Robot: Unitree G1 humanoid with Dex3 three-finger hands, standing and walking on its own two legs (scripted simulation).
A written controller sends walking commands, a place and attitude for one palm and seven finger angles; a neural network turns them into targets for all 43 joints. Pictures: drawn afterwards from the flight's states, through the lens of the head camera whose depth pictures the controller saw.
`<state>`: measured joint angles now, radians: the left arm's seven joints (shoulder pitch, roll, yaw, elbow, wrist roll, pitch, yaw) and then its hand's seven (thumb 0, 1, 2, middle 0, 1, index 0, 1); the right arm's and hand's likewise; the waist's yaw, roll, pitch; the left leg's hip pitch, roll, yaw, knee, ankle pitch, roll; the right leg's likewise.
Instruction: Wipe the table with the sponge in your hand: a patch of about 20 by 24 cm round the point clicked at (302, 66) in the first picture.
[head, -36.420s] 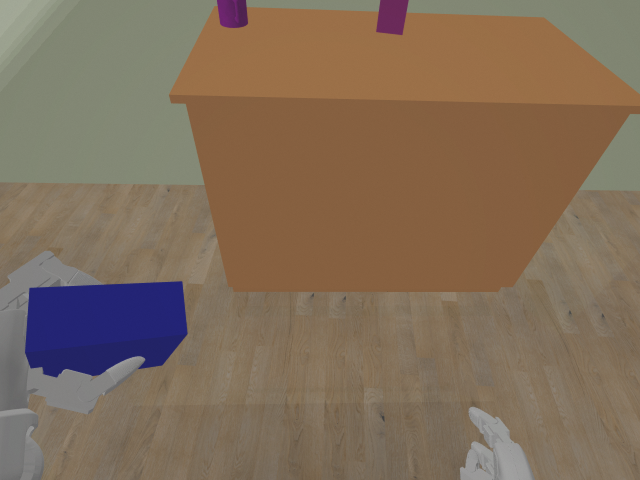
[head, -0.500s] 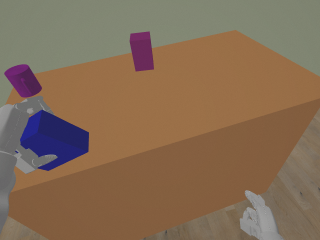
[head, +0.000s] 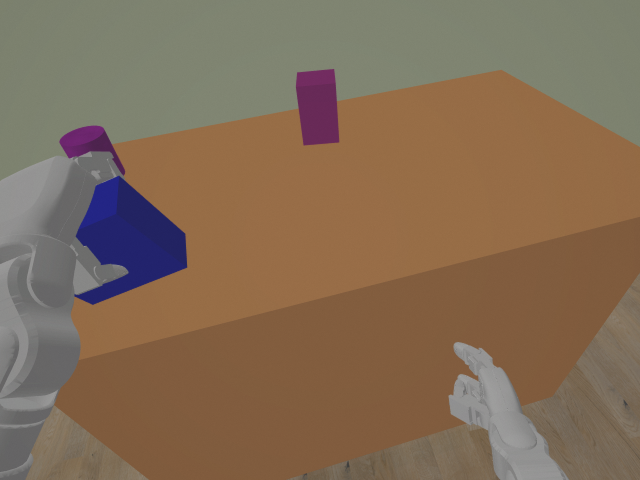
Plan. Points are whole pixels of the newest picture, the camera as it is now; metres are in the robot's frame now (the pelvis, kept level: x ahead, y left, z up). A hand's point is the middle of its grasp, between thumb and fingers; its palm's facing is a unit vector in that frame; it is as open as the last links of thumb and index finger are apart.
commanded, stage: turn the palm down, sponge in hand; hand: left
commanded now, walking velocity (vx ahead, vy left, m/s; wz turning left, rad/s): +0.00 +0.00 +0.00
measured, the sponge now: (116, 254) +0.26 +0.29 +0.19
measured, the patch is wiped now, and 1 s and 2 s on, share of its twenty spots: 0.00 0.00 0.00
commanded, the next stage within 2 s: move the sponge above the wiping area in 0.58 s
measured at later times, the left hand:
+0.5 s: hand (126, 234) +0.25 +0.25 +0.23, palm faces +0.32 -0.09 -0.94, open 9.6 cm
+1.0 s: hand (128, 240) +0.26 +0.26 +0.22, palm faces +0.25 -0.07 -0.97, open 9.6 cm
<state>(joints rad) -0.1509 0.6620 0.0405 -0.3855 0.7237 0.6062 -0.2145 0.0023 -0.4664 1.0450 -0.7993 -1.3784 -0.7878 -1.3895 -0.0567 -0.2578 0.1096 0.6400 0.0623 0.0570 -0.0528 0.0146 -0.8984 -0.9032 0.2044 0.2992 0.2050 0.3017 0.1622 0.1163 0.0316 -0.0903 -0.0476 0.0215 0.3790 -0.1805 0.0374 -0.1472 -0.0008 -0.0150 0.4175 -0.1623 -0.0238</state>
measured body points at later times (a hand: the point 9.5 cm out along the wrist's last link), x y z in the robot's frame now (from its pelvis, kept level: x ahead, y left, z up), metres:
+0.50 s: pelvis +0.00 -0.03 +0.00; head -0.03 -0.09 +0.44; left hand +0.23 +0.25 +0.28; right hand +0.27 -0.21 -0.07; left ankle +0.02 +0.10 -0.74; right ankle +0.05 -0.11 -0.74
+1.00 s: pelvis -0.01 -0.03 +0.00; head -0.04 -0.09 +0.44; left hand +0.24 +0.26 +0.27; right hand +0.26 -0.21 -0.07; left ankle +0.02 +0.10 -0.74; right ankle +0.05 -0.11 -0.74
